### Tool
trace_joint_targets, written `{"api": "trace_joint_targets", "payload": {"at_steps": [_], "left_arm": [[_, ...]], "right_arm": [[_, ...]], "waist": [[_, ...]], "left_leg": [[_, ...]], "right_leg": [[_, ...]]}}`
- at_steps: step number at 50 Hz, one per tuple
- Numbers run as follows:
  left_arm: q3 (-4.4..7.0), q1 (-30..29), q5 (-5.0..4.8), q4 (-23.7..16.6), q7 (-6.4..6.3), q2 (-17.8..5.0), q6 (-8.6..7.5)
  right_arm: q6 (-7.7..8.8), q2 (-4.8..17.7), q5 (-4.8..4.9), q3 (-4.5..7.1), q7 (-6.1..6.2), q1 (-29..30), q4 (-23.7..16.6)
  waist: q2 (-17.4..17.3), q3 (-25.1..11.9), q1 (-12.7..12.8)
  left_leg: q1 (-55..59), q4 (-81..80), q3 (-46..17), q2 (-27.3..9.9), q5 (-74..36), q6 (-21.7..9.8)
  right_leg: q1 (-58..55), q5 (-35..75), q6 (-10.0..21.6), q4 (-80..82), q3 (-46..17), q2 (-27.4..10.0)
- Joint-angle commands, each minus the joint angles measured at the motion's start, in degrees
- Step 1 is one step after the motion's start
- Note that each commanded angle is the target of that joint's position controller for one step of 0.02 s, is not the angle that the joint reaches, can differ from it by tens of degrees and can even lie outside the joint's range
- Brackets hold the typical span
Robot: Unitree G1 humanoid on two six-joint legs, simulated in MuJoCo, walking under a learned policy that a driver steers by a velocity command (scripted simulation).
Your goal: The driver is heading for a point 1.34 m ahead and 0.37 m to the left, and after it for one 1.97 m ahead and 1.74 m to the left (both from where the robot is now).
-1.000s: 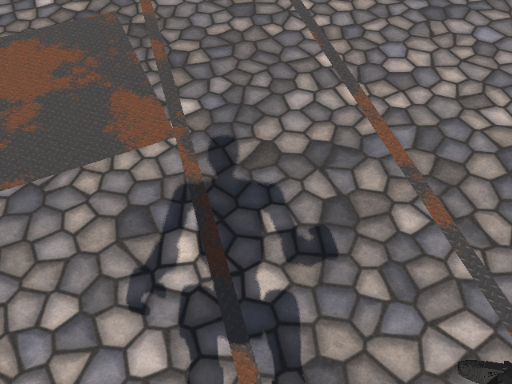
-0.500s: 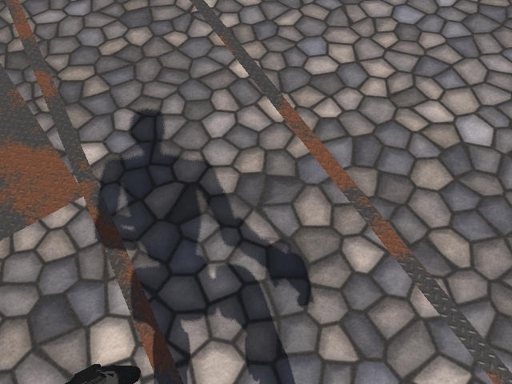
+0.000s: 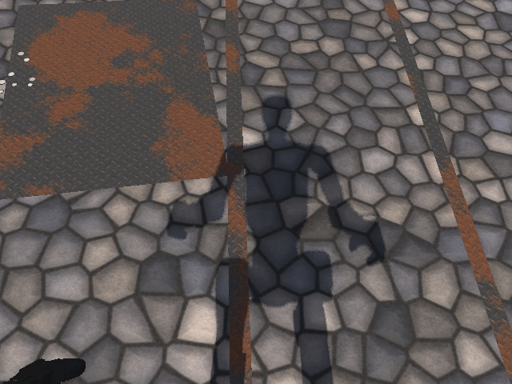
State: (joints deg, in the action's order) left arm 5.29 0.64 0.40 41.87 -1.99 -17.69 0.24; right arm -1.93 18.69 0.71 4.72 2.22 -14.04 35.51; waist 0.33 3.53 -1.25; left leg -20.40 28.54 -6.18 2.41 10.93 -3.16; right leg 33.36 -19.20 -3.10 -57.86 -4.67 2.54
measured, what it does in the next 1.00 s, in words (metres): steps to the left, turning left: right foot, then left foot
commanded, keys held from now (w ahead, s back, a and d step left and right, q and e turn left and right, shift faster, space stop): q+shift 0.46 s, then w+q+shift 0.14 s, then w+e+shift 0.40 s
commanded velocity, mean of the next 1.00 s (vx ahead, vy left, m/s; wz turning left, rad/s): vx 0.33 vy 0.00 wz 0.57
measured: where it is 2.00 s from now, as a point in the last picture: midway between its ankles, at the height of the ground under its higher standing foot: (113, 216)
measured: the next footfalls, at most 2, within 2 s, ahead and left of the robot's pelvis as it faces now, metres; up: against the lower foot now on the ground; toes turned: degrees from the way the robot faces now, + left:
right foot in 0.24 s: +0.13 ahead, -0.13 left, +0.00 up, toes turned +23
left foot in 0.72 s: -0.01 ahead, +0.15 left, +0.00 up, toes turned +43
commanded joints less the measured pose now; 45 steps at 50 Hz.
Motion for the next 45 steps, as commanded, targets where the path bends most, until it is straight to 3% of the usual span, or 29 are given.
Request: {"api": "trace_joint_targets", "payload": {"at_steps": [1,8,11,12,13,14,15,16,18,21,23,25,27,30,33,34,35,36,37,38,39,40,41,42,43,45], "left_arm": [[0.17,-2.1,-0.48,-3.4,0.38,-2.3,-1.17],[0.80,-0.5,-1.05,-2.5,1.79,-4.8,-2.18],[1.86,4.8,-1.07,-1.0,2.13,-6.4,-2.73],[2.58,5.8,-0.59,-1.0,1.86,-9.0,-2.38],[2.88,3.3,0.68,-1.7,1.41,-12.7,-1.50],[2.49,2.8,2.07,-2.6,1.33,-9.9,-1.79],[1.61,0.3,1.54,-3.9,0.79,-6.8,-1.81],[1.12,-1.5,0.82,-4.5,0.18,-5.1,-1.44],[0.61,-1.1,0.01,-4.6,-1.03,-4.9,-0.78],[0.93,3.9,0.80,-3.7,-1.44,-6.7,-0.05],[1.36,5.7,0.93,-3.4,-1.06,-8.0,0.25],[2.19,8.6,-0.04,-3.0,-0.34,-10.2,-0.06],[2.74,8.9,-0.88,-3.1,0.26,-11.8,-1.07],[3.08,8.1,-1.40,-3.2,1.17,-12.4,-2.54],[2.41,9.4,-2.64,-1.3,2.96,-11.4,-3.13],[1.90,8.2,-2.93,-0.7,3.44,-10.6,-2.91],[0.96,7.6,-2.61,-0.4,3.69,-8.4,-2.84],[-0.89,6.2,-1.48,-0.6,4.21,-4.0,-3.42],[-2.78,2.7,-0.05,-4.5,4.75,1.4,-4.54],[-1.68,0.6,-3.60,-6.3,4.47,-3.4,-6.20],[-1.12,-1.1,-5.55,-6.8,4.69,-5.7,-6.65],[-1.25,0.3,-5.12,-6.3,4.86,-5.6,-6.70],[-1.18,3.0,-3.76,-4.7,4.88,-5.8,-6.31],[-0.80,5.9,-3.17,-3.5,5.23,-6.2,-5.68],[-0.79,7.9,-3.27,-2.2,5.50,-5.6,-4.95],[-1.27,8.0,-3.49,-2.0,5.46,-3.9,-3.88]], "right_arm": [[0.29,10.1,0.35,3.06,1.13,2.1,-5.8],[-0.91,10.5,0.44,3.58,0.20,4.2,-8.2],[-1.28,9.7,1.20,3.26,-0.13,7.4,-9.4],[-1.44,6.8,0.98,2.42,-0.34,4.6,-9.3],[-1.31,4.6,1.05,1.74,-0.63,0.7,-9.9],[-0.51,10.3,0.21,3.31,-0.96,0.8,-9.5],[-0.47,13.1,0.40,4.23,-1.24,1.0,-8.3],[-0.89,12.7,0.50,4.36,-1.22,0.9,-7.2],[-1.53,9.2,0.60,3.28,-1.61,0.7,-7.2],[-1.22,6.4,1.34,1.88,-1.92,5.4,-9.5],[-1.12,5.7,1.04,1.49,-2.09,6.8,-10.3],[-0.88,5.2,1.05,1.02,-2.63,6.9,-10.5],[-0.46,5.7,1.08,0.94,-3.33,7.2,-10.7],[0.07,5.4,0.94,0.83,-3.92,7.0,-9.7],[1.13,2.2,0.55,-0.23,-3.73,3.1,-7.0],[1.63,1.4,0.72,-0.33,-3.70,-1.6,-4.5],[2.10,2.5,0.83,0.27,-3.53,-8.3,-1.0],[2.61,6.3,0.78,1.93,-3.24,-17.5,2.1],[3.75,13.5,-0.62,2.57,-2.60,-22.7,1.5],[5.47,13.0,0.07,2.83,-2.95,-19.2,-1.8],[6.51,9.1,-0.22,1.60,-3.20,-18.1,-1.1],[6.96,6.7,-0.65,0.70,-3.23,-15.7,-0.7],[6.94,4.9,-0.72,-0.02,-3.25,-12.1,-0.9],[7.11,3.2,-0.99,-0.69,-3.16,-8.9,-1.1],[7.65,2.3,-1.49,-0.92,-2.83,-7.8,-1.2],[8.76,2.7,-2.03,-0.70,-2.24,-7.3,-0.3]], "waist": [[-6.9,-11.8,0.9],[-11.3,-10.4,0.1],[-10.5,-10.5,2.8],[-3.7,-12.7,1.4],[13.5,-10.9,-2.7],[13.8,-9.1,-1.5],[9.6,-7.8,-1.7],[6.9,-6.2,-1.6],[5.8,-4.6,-0.5],[7.1,-4.8,3.1],[7.9,-6.3,4.4],[8.7,-8.7,5.7],[9.7,-7.6,5.4],[8.1,-4.9,4.4],[5.7,-3.0,2.0],[4.1,-2.3,-1.2],[0.9,-2.4,-4.7],[-6.9,-4.5,-9.5],[-23.0,-7.3,-9.7],[-14.7,-7.7,-10.3],[-9.2,-2.7,-9.7],[-8.8,0.3,-7.3],[-7.4,1.1,-4.7],[-8.0,2.9,-2.2],[-8.1,2.8,-0.9],[-5.2,3.5,-0.1]], "left_leg": [[14.9,-5.7,-18.0,-11.5,-15.6,-8.0],[11.4,-4.4,-26.7,-9.1,-12.2,-7.2],[6.6,-0.9,-26.8,-5.1,-7.9,-4.2],[1.0,6.2,-22.4,-1.1,8.0,-1.7],[-11.3,17.9,-9.4,8.1,25.4,1.6],[-15.4,31.3,-6.9,3.7,24.6,4.5],[-15.3,36.2,-5.2,0.9,20.2,5.5],[-15.3,38.5,-4.0,-0.3,16.0,6.3],[-18.0,43.3,-1.1,-1.8,11.4,7.6],[-21.0,37.6,3.7,-5.2,9.3,9.1],[-20.5,33.3,4.5,-7.0,9.8,9.8],[-18.6,29.5,6.2,-8.4,9.7,9.0],[-17.4,26.5,7.3,-9.2,9.8,7.2],[-13.5,20.6,9.1,-9.5,10.7,4.3],[-0.2,9.4,11.1,-6.6,15.0,1.2],[7.3,3.4,13.3,-4.8,10.9,0.1],[18.1,-0.6,15.8,-2.0,7.8,-0.8],[32.3,-2.4,9.1,-4.3,8.1,-2.3],[41.5,-7.0,-16.8,-19.9,13.0,-7.0],[37.6,-14.2,-31.7,-27.5,22.0,-13.4],[36.5,-15.7,-25.9,-26.9,26.3,-12.5],[33.7,-15.6,-19.0,-25.2,24.1,-10.3],[29.6,-15.8,-12.5,-22.8,18.9,-8.0],[24.6,-16.9,-5.9,-20.6,11.6,-5.8],[21.8,-18.4,-1.1,-19.1,6.2,-4.2],[18.9,-21.1,6.7,-17.0,-2.6,-2.3]], "right_leg": [[2.6,2.1,-1.2,8.5,-2.8,1.2],[-7.0,1.0,-0.3,22.2,-4.3,2.6],[-19.5,10.2,1.5,37.2,-3.0,0.2],[-27.8,12.5,4.8,39.6,-9.2,-8.7],[-32.1,21.6,13.1,41.1,-23.0,-20.1],[-28.1,22.9,18.3,42.0,-27.6,-25.7],[-26.2,20.7,17.6,41.2,-21.2,-23.2],[-24.8,16.6,15.0,40.6,-14.8,-18.9],[-25.3,17.4,14.1,40.6,-8.1,-16.2],[-30.5,22.7,15.6,41.5,-2.7,-16.6],[-33.8,25.7,16.5,41.3,-0.8,-18.4],[-35.0,8.2,15.7,44.8,-0.6,-20.2],[-33.7,-6.0,14.1,48.0,-0.9,-21.8],[-31.9,-11.5,12.0,49.9,2.4,-22.6],[-24.3,-11.1,12.3,47.9,5.5,-20.9],[-19.7,-12.3,12.2,44.9,7.4,-20.0],[-12.5,-11.1,11.6,38.1,9.9,-18.2],[-2.2,-2.5,9.3,19.7,14.4,-13.7],[17.2,-16.0,5.9,-7.9,12.8,-7.3],[27.7,-11.4,6.3,-16.3,1.4,-3.7],[32.8,-5.3,7.2,-18.3,-3.4,-5.6],[33.5,0.8,7.1,-17.1,-3.7,-7.0],[29.9,5.3,6.4,-15.3,-3.7,-8.6],[25.7,9.4,5.4,-12.9,-4.0,-9.5],[22.5,13.1,4.7,-13.0,-3.6,-9.3],[20.0,18.7,3.8,-11.3,-2.5,-8.0]]}}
